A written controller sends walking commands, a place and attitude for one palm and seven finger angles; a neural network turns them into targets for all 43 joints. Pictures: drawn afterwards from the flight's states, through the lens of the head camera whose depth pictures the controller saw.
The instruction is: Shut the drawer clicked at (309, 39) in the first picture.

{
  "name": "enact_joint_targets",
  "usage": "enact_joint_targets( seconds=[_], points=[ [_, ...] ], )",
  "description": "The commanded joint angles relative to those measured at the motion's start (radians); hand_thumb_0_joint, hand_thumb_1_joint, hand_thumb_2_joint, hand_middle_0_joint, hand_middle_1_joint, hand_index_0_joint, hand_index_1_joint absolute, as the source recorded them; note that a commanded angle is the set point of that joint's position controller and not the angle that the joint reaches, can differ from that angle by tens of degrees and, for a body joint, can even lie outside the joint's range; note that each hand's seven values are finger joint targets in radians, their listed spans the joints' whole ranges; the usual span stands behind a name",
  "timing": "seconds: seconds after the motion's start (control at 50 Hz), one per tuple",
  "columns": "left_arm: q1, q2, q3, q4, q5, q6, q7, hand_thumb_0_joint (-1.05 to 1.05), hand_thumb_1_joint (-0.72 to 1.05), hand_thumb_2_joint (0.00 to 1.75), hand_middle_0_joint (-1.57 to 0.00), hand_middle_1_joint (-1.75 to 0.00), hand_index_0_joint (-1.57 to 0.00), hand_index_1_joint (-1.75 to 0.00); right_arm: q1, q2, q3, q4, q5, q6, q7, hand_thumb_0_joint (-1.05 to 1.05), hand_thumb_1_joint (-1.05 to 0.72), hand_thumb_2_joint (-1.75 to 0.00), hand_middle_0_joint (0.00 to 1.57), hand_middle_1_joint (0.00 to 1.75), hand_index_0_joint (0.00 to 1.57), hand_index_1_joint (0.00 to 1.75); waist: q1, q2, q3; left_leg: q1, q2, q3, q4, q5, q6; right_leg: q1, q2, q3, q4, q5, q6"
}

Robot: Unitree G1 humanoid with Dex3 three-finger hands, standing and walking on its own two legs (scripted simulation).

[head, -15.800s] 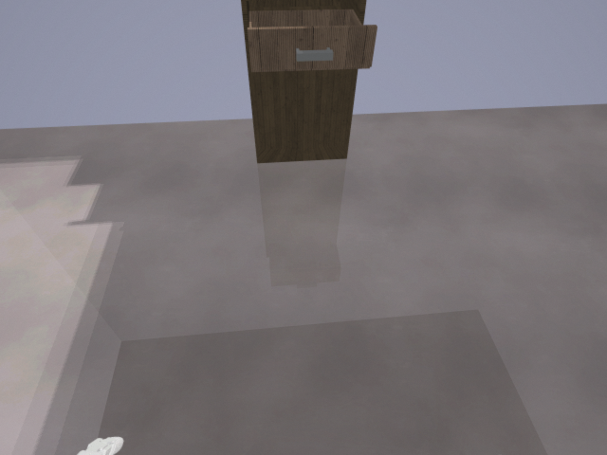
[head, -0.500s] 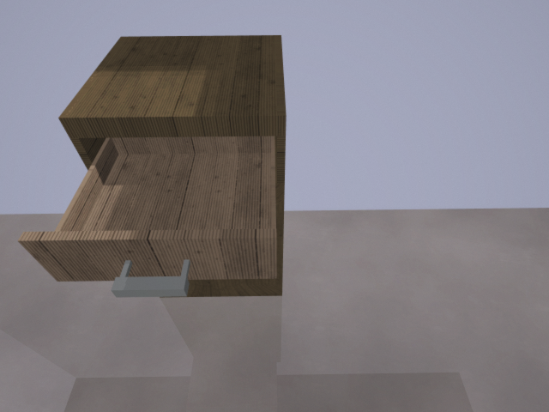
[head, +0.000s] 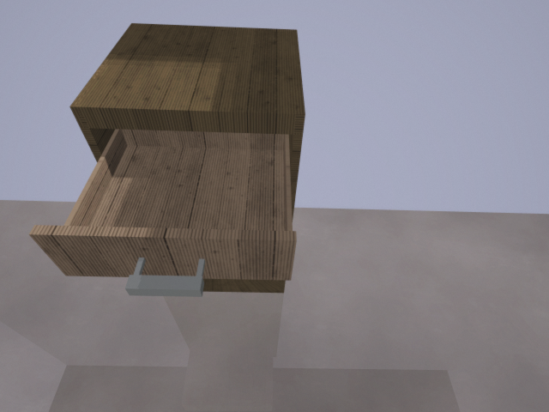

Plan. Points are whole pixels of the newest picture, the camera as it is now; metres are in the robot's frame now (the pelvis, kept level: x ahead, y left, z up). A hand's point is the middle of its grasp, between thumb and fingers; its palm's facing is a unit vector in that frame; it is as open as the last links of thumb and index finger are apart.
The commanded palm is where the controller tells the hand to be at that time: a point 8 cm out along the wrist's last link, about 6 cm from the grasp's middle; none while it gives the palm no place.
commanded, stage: raise the hand and make a fist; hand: left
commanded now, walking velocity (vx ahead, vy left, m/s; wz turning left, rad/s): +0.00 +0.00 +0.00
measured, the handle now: (168, 274) +0.35 +0.21 -0.06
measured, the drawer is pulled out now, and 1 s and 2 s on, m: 0.29 0.29 0.29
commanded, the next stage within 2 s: bring the fist close to the handle in 1.84 s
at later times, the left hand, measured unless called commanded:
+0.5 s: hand out of the picture +0.10 +0.17 -0.02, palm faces +0.23 -0.97 -0.09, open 5.2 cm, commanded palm +0.10 +0.21 -0.03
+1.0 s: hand (152, 407) +0.13 +0.16 -0.01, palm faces +0.04 -1.00 -0.03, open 3.2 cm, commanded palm +0.11 +0.22 +0.01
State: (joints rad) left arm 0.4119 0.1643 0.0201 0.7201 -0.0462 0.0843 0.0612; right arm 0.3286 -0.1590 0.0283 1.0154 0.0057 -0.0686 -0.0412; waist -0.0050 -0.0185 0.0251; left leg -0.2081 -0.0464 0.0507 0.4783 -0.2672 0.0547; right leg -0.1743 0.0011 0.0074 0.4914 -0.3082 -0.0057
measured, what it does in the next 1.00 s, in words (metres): lowers itself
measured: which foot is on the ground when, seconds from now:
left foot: down 0.00-1.00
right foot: down 0.00-1.00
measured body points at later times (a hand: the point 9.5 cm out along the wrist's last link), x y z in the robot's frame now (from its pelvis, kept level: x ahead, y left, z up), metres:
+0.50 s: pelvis -0.05 -0.05 -0.09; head -0.01 -0.04 +0.36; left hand +0.09 +0.22 -0.02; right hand +0.21 -0.25 -0.12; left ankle -0.01 +0.08 -0.74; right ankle -0.03 -0.12 -0.74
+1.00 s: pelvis -0.03 -0.03 -0.06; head +0.02 -0.03 +0.39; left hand +0.13 +0.22 +0.00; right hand +0.14 -0.30 -0.14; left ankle -0.01 +0.08 -0.74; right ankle -0.03 -0.12 -0.74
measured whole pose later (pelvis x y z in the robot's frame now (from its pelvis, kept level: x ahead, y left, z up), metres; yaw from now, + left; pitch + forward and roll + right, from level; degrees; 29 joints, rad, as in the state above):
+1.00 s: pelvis -0.03 -0.03 -0.06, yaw +2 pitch +11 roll -1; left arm 0.59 0.21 0.17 -0.08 -0.32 -0.43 -0.31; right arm 0.26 -0.28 -0.05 0.61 0.05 -0.24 -0.07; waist -0.01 0.04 -0.11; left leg -0.74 0.00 -0.01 0.99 -0.44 0.02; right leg -0.67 0.03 -0.10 0.96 -0.49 -0.05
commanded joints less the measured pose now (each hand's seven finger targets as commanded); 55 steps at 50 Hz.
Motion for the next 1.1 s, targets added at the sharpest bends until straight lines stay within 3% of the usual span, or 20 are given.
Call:
enact_joint_targets(
  seconds=[0.0,0.02,0.06,0.14,0.16,0.2,0.24,0.3,0.38,0.42,0.5,0.56,0.64,0.68,0.72,0.78,0.84,0.92,0.98,1.08],
  points=[
    [0.096,-0.075,-0.104,-0.639,-0.063,-0.115,0.082,0.0,0.9,0.9,-0.28,-0.39,-0.28,-0.39,-0.078,-0.145,-0.044,-0.2,0.026,-0.254,-0.026,0.0,-0.9,-0.9,0.2,0.3,0.2,0.3,-0.039,0.182,-0.198,0.178,0.124,-0.127,-0.089,0.485,-0.093,-0.231,-0.004,-0.069,0.115,-0.022,-0.015],
    [-0.083,-0.053,-0.091,-0.835,-0.106,-0.144,0.065,0.0,0.9,0.9,-0.3,-0.41,-0.3,-0.41,-0.093,-0.194,-0.058,-0.284,0.029,-0.256,-0.014,0.0,-0.9,-0.9,0.2,0.3,0.2,0.3,-0.051,0.134,-0.061,0.058,0.117,-0.151,-0.073,0.372,-0.086,-0.24,-0.012,-0.085,0.104,-0.009,-0.012],
    [-0.039,-0.003,-0.031,-0.785,-0.087,-0.24,0.028,0.0,0.9,0.9,-0.34,-0.45,-0.34,-0.45,-0.123,-0.215,-0.078,-0.344,0.005,-0.275,-0.008,0.0,-0.9,-0.9,0.2,0.3,0.2,0.3,-0.058,-0.002,0.008,-0.09,0.079,-0.143,0.031,0.141,-0.064,-0.302,0.001,-0.115,0.055,0.005,-0.02],
    [0.359,-0.083,0.013,-0.599,-0.146,-0.465,-0.149,0.0,0.9,0.9,-0.42,-0.54,-0.42,-0.54,-0.197,-0.204,-0.108,-0.465,-0.005,-0.243,0.031,0.0,-0.9,-0.9,0.2,0.3,0.2,0.3,0.043,-0.313,-0.101,-0.328,0.057,-0.09,0.241,0.13,-0.064,-0.406,0.024,-0.14,0.237,0.067,-0.019],
    [0.372,-0.066,0.037,-0.615,-0.168,-0.537,-0.206,0.0,0.9,0.9,-0.44,-0.56,-0.44,-0.56,-0.215,-0.203,-0.118,-0.491,-0.004,-0.24,0.043,0.0,-0.9,-0.9,0.2,0.3,0.2,0.3,0.057,-0.305,-0.131,-0.382,0.047,-0.075,0.282,0.104,-0.068,-0.426,0.021,-0.129,0.281,0.078,-0.022],
    [0.385,0.013,0.122,-0.632,-0.194,-0.656,-0.307,0.0,0.9,0.9,-0.48,-0.6,-0.48,-0.6,-0.239,-0.212,-0.131,-0.542,-0.001,-0.228,0.069,0.0,-0.9,-0.9,0.2,0.3,0.2,0.3,0.078,-0.101,-0.177,-0.405,0.033,-0.051,0.348,0.104,-0.083,-0.446,0.007,-0.106,0.36,0.116,-0.041],
    [0.328,0.096,0.187,-0.684,-0.171,-0.658,-0.315,0.0,0.9,0.9,-0.52,-0.65,-0.52,-0.65,-0.272,-0.203,-0.129,-0.602,0.005,-0.206,0.065,0.0,-0.9,-0.9,0.2,0.3,0.2,0.3,0.092,0.013,-0.221,-0.474,0.022,-0.023,0.396,0.052,-0.068,-0.475,0.007,-0.082,0.42,0.079,-0.045],
    [0.09,0.153,0.186,-0.969,-0.163,-0.642,-0.26,0.0,0.9,0.9,-0.58,-0.71,-0.58,-0.71,-0.282,-0.188,-0.113,-0.682,0.003,-0.176,0.046,0.0,-0.9,-0.9,0.2,0.3,0.2,0.3,0.069,0.175,-0.308,-0.502,0.021,-0.031,0.43,-0.076,-0.047,-0.532,0.008,-0.032,0.438,-0.07,-0.046],
    [-0.09,0.18,0.199,-1.252,-0.192,-0.745,-0.177,0.0,0.9,0.9,-0.66,-0.8,-0.66,-0.8,-0.174,-0.168,-0.1,-0.66,0.0,-0.183,0.013,0.0,-0.9,-0.9,0.2,0.3,0.2,0.3,-0.01,0.169,-0.412,-0.469,0.044,-0.072,0.517,-0.078,-0.02,-0.582,0.02,0.016,0.418,-0.118,-0.035],
    [-0.104,0.139,0.129,-1.213,-0.202,-0.786,-0.203,0.0,0.9,0.9,-0.7,-0.84,-0.7,-0.84,-0.174,-0.168,-0.088,-0.631,0.003,-0.205,-0.001,0.0,-0.9,-0.9,0.2,0.3,0.2,0.3,-0.048,0.149,-0.36,-0.509,0.049,-0.082,0.552,-0.121,-0.016,-0.626,0.017,0.05,0.384,-0.201,-0.032],
    [-0.102,0.142,0.049,-0.99,-0.221,-0.704,-0.348,0.0,0.9,0.9,-0.78,-0.93,-0.78,-0.93,-0.176,-0.203,-0.061,-0.6,0.027,-0.238,-0.022,0.0,-0.9,-0.9,0.2,0.3,0.2,0.3,-0.098,0.033,-0.23,-0.623,0.052,-0.088,0.59,-0.2,-0.008,-0.613,-0.006,0.119,0.29,-0.324,-0.005],
    [-0.038,0.219,0.124,-0.824,-0.239,-0.486,-0.43,0.0,0.9,0.9,-0.84,-0.99,-0.84,-0.99,-0.198,-0.214,-0.053,-0.638,0.057,-0.208,-0.045,0.0,-0.9,-0.9,0.2,0.3,0.2,0.3,-0.039,-0.063,-0.214,-0.685,0.042,-0.076,0.557,-0.232,-0.007,-0.492,-0.047,0.188,0.205,-0.416,0.021],
    [0.014,0.278,0.324,-0.897,-0.311,-0.304,-0.358,0.0,0.9,0.9,-0.92,-1.08,-0.92,-1.08,-0.237,-0.177,-0.049,-0.673,0.057,-0.158,-0.058,0.0,-0.9,-0.9,0.2,0.3,0.2,0.3,0.056,-0.089,-0.318,-0.637,0.027,-0.083,0.503,-0.147,-0.022,-0.281,-0.094,0.215,0.185,-0.25,0.051],
    [0.063,0.279,0.411,-0.958,-0.326,-0.335,-0.261,0.0,0.9,0.9,-0.96,-1.12,-0.96,-1.12,-0.234,-0.151,-0.058,-0.642,0.045,-0.149,-0.053,0.0,-0.9,-0.9,0.2,0.3,0.2,0.3,0.082,-0.081,-0.342,-0.592,0.035,-0.091,0.479,-0.071,-0.034,-0.24,-0.082,0.175,0.221,-0.072,0.05],
    [0.114,0.245,0.411,-1.025,-0.309,-0.422,-0.2,0.0,0.9,0.9,-1.0,-1.17,-1.0,-1.17,-0.194,-0.131,-0.071,-0.619,0.039,-0.156,-0.036,0.0,-0.9,-0.9,0.2,0.3,0.2,0.3,0.082,-0.03,-0.361,-0.546,0.041,-0.085,0.452,0.014,-0.04,-0.214,-0.068,0.136,0.278,0.161,0.044],
    [0.171,0.225,0.353,-1.0,-0.247,-0.538,-0.212,0.0,0.9,0.9,-1.06,-1.23,-1.06,-1.23,-0.174,-0.14,-0.09,-0.581,0.029,-0.169,-0.016,0.0,-0.9,-0.9,0.2,0.3,0.2,0.3,0.048,-0.023,-0.33,-0.539,0.042,-0.079,0.452,0.073,-0.034,-0.245,-0.06,0.113,0.321,0.351,0.066],
    [0.17,0.151,0.227,-0.937,-0.241,-0.592,-0.313,0.0,0.9,0.9,-1.12,-1.3,-1.12,-1.3,-0.161,-0.169,-0.093,-0.571,0.037,-0.199,-0.008,0.0,-0.9,-0.9,0.2,0.3,0.2,0.3,-0.015,-0.013,-0.258,-0.521,0.037,-0.08,0.452,0.042,-0.024,-0.338,-0.06,0.105,0.292,0.285,0.083],
    [0.154,0.137,0.172,-1.002,-0.301,-0.583,-0.417,0.0,0.9,0.9,-1.2,-1.38,-1.2,-1.38,-0.151,-0.204,-0.1,-0.591,0.053,-0.251,-0.027,0.0,-0.9,-0.9,0.2,0.3,0.2,0.3,-0.027,-0.009,-0.296,-0.429,0.039,-0.091,0.431,0.03,-0.012,-0.382,-0.039,0.063,0.251,0.116,0.043],
    [0.104,0.2,0.213,-1.114,-0.284,-0.594,-0.359,0.0,0.9,0.9,-1.26,-1.45,-1.26,-1.45,-0.149,-0.208,-0.098,-0.585,0.038,-0.273,-0.033,0.0,-0.9,-0.9,0.2,0.3,0.2,0.3,-0.005,0.061,-0.339,-0.356,0.042,-0.096,0.399,0.059,-0.009,-0.4,-0.008,-0.001,0.285,0.06,0.0],
    [0.143,0.152,0.193,-1.144,-0.225,-0.573,-0.221,0.0,0.9,0.9,-1.36,-1.56,-1.36,-1.56,-0.164,-0.183,-0.086,-0.615,0.028,-0.237,-0.015,0.0,-0.9,-0.9,0.2,0.3,0.2,0.3,0.018,0.095,-0.308,-0.307,0.054,-0.114,0.34,0.066,-0.021,-0.442,0.015,-0.084,0.332,0.024,-0.022]
  ],
)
